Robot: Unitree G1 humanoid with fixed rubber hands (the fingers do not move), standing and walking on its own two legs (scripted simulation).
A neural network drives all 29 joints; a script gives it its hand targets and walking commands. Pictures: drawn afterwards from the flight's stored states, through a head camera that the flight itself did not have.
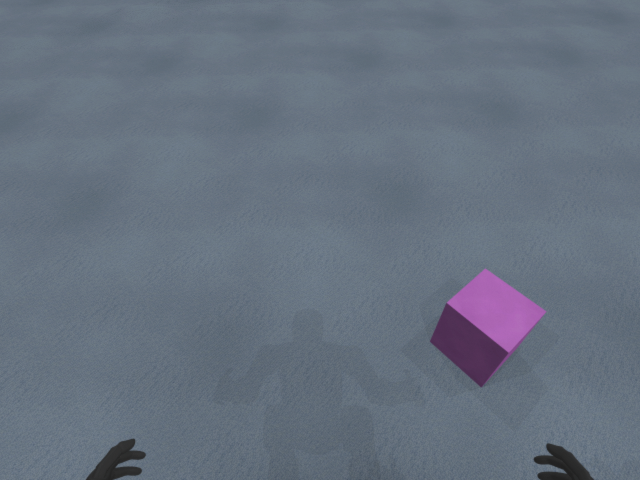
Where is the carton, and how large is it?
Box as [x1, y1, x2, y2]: [430, 268, 546, 386]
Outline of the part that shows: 485,268 446,303 430,340 436,347 480,386 489,378 517,347 546,311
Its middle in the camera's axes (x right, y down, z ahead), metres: +0.52 +0.29 +1.25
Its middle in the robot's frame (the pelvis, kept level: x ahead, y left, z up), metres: +0.68 -0.48 -0.65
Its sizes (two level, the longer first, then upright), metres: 0.210 0.200 0.250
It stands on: the floor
